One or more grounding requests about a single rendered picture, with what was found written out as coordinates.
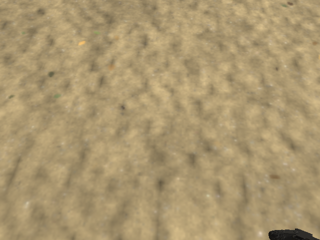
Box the robot right hand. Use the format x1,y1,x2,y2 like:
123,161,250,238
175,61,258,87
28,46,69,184
268,228,320,240

